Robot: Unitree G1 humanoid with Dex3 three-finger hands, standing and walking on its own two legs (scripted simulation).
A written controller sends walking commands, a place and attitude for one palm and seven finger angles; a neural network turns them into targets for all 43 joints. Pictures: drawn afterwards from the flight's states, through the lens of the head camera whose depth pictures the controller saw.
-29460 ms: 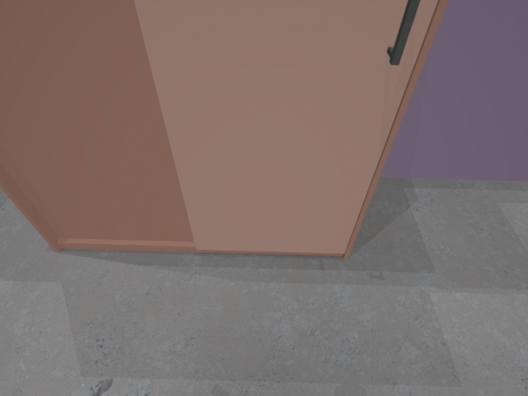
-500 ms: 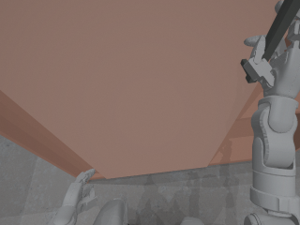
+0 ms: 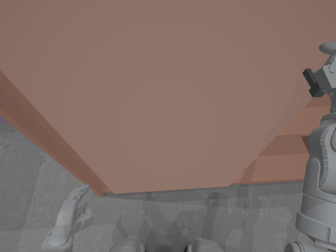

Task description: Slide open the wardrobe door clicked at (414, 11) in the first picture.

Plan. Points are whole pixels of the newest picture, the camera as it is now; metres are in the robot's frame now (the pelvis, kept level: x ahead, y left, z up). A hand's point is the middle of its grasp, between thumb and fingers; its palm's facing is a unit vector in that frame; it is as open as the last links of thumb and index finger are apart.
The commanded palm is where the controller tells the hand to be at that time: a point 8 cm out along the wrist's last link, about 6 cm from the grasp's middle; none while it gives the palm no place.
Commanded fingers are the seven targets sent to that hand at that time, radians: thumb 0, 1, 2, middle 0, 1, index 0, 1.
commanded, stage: step sideways, sliding the door along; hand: right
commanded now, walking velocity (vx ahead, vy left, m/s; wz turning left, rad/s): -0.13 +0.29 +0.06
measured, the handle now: out of the picture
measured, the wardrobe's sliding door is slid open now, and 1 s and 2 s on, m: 0.56 0.55 0.56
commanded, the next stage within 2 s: stop walking and hold the door there in 0.08 s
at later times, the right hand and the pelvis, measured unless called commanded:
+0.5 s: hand (334, 70) +0.36 -0.26 +0.24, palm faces +0.62 +0.72 -0.31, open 7.5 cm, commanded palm +0.31 -0.29 +0.20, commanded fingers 0.00 -0.90 -0.90 0.45 1.40 0.45 1.40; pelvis +0.00 +0.07 -0.01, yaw +7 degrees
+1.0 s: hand out of the picture +0.36 -0.26 +0.24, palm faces +0.51 +0.83 -0.21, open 7.3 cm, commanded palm +0.31 -0.30 +0.20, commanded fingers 0.00 -0.90 -0.90 0.45 1.40 0.45 1.40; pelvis -0.04 +0.02 +0.00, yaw +12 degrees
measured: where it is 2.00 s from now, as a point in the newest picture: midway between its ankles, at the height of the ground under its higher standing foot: outside the picture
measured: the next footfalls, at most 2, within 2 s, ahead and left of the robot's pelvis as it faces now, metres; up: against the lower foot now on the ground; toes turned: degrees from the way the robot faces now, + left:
left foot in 0.42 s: +0.05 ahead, +0.22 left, +0.00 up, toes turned +11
right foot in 0.74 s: +0.07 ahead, -0.06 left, +0.00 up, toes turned +4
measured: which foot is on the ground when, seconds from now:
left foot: up 0.00-0.40, down 0.42-0.78, up 0.80-0.94, down 0.96-1.00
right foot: down 0.00-0.42, up 0.44-0.72, down 0.74-1.00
